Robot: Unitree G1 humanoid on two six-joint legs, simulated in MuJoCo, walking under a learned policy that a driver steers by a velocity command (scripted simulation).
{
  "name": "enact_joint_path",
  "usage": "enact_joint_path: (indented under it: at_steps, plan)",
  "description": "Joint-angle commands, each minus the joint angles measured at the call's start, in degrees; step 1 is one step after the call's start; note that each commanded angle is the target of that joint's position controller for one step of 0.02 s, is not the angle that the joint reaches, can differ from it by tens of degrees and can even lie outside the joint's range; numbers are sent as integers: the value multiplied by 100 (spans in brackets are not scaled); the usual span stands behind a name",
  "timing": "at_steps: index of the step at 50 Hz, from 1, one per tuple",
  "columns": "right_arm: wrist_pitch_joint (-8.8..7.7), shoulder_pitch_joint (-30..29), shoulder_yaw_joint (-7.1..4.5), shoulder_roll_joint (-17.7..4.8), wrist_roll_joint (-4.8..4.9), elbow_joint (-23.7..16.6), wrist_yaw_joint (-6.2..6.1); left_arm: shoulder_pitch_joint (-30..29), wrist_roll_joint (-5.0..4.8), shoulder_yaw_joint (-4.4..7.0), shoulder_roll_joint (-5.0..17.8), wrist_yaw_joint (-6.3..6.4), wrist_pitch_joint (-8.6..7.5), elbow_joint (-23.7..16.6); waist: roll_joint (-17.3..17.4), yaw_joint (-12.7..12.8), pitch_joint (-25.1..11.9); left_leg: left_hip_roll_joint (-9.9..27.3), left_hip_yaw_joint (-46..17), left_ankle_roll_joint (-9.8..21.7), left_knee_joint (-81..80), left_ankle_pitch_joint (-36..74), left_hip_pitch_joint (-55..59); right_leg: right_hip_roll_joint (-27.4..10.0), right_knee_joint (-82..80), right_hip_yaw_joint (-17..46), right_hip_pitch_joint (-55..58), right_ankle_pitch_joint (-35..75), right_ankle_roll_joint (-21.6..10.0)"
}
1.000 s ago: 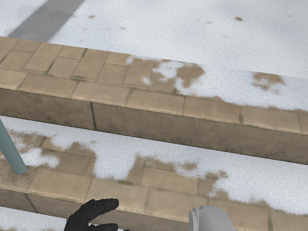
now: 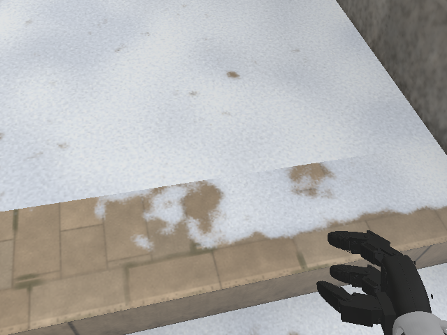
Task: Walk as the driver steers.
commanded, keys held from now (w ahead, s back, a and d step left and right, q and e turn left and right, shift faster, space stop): no key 0.14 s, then w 0.28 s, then no key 0.58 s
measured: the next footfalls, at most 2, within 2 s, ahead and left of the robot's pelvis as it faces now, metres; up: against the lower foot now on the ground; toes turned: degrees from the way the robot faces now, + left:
right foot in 0.36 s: -0.04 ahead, +0.04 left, +0.00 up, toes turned -8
left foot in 0.92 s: +0.16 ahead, +0.27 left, +0.17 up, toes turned +5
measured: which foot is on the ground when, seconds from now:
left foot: down 0.00-0.32, up 0.34-0.90, down 0.92-1.00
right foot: down 0.00-0.00, up 0.02-0.34, down 0.36-0.94, up 0.96-1.00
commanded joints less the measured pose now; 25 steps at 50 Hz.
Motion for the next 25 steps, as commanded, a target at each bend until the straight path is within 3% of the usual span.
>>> enact_joint_path:
  at_steps: [1,2,3,4,5,6,7,8,9,10,12,13,14,15,16,17,18,19,20,21,22,23,25]
  plan:
    - [-14,1533,-309,-993,183,23,-112,-950,-148,14,53,-249,165,-919,2834,-1076,-1953,1409,-2292,595,-4165,4959,4696,857,2780,-842,-2571,-1355,222]
    - [-40,1762,-370,-1220,49,171,-187,-412,55,-97,-219,-403,122,-956,3826,-855,-2395,1496,-2867,664,-4008,6957,4428,1173,4867,-678,-2493,-2203,477]
    - [-22,1627,-227,-810,10,167,-193,-182,82,-123,-281,-437,45,-734,3451,-592,-2181,1199,-2480,496,-3677,6559,3941,1241,5961,-410,-2746,-1954,471]
    - [-20,887,-125,-539,-107,59,-228,121,114,-89,-223,-402,83,-575,2683,-15,-1613,1060,-1863,345,-3299,6083,3219,1166,6359,-671,-2895,-1351,423]
    - [-94,678,-89,-265,-72,63,-273,337,260,-99,-141,-353,156,-346,1889,169,-1232,786,-1331,154,-2977,5140,2666,1017,6390,-928,-2727,-760,351]
    - [-198,456,-88,-276,-148,95,-296,622,343,-66,-88,-314,265,-175,1327,461,-853,582,-927,186,-2947,4772,2128,1060,6490,-1439,-2432,-288,356]
    - [-268,262,-96,-289,-175,53,-233,941,374,-19,33,-314,421,-46,880,681,-575,432,-738,248,-2958,4424,1531,1030,6561,-1826,-1947,-72,383]
    - [-300,206,-104,-289,-233,64,-206,1183,383,-15,67,-332,550,8,715,761,-443,423,-707,291,-3028,4128,1238,980,6501,-2065,-1683,10,386]
    - [-358,151,-162,-376,-308,111,-207,1460,432,-26,124,-356,585,-1,818,909,-495,362,-719,364,-2969,4100,1115,899,6429,-2278,-1345,56,332]
    - [-398,125,-188,-381,-279,188,-176,1592,414,-44,120,-360,620,-52,924,990,-513,406,-911,443,-2827,3845,907,699,6178,-2259,-1110,60,198]
    - [-479,82,-213,-365,-273,169,-139,1506,407,-116,101,-380,593,-218,1000,915,-380,473,-1116,505,-2656,3686,841,512,4970,-2345,-940,-83,-73]
    - [-493,-74,-249,-424,-274,122,-155,1543,334,-160,16,-392,561,-292,1125,962,-381,578,-1221,581,-2534,3775,867,315,3859,-2325,-754,-84,-266]
    - [-454,-191,-272,-440,-254,49,-187,1787,286,-221,-121,-394,490,-270,1152,1055,-365,458,-952,526,-2206,3768,571,149,2210,-2391,-26,82,-543]
    - [-342,-82,-233,-305,-212,61,-179,2124,175,-325,-492,-409,399,-8,1018,1032,-392,174,-443,437,-1618,3162,258,123,744,-2669,939,829,-803]
    - [-223,236,-193,-64,-124,218,-210,2183,62,-434,-881,-419,326,213,424,896,-294,-171,-63,550,-342,1957,-91,-69,-344,-2710,1499,1828,-1061]
    - [-136,517,-116,344,-38,318,-245,1975,106,-554,-1130,-411,234,367,-488,631,-107,-787,294,635,2131,1065,-213,-343,-1357,-2447,1254,2216,-1287]
    - [-88,487,-73,786,116,305,-198,1426,446,-694,-1202,-451,63,268,-459,174,-113,-1359,-238,664,5362,1483,-833,-452,-892,-2062,863,1836,-1277]
    - [-176,330,-73,1061,191,-24,-126,1243,771,-792,-882,-525,-117,53,403,-326,-64,-1334,-1254,619,6988,2492,-2341,-1092,631,-636,947,3467,-927]
    - [-217,1149,-105,648,-80,47,-139,1444,604,-512,-189,-517,-259,37,847,-707,-484,-982,-1462,698,6408,3184,-2814,-1941,-34,391,1426,1953,-592]
    - [-169,989,-148,119,-444,-193,-155,1102,337,-232,665,-456,-450,-190,390,-767,-421,-598,-1173,504,5917,3226,-3293,-2760,-1695,2250,1374,-2326,-1101]
    - [-147,-137,-219,-334,-436,-405,-43,641,150,-311,297,-398,-566,-151,420,-453,685,-219,-1012,265,5363,3690,-3965,-2670,-2898,3257,649,-4842,-1276]
    - [-26,-875,-388,-733,-364,-332,42,819,142,-482,-349,-341,-611,86,1171,-80,1504,-103,-863,114,5281,4061,-4196,-2353,-2733,2824,350,-3923,-1331]
    - [143,-821,-306,-352,-27,-236,134,1169,205,-528,-485,-289,-572,409,1421,13,1618,238,-627,-26,4500,4107,-3467,-1962,-2222,1409,-110,-1751,-1348]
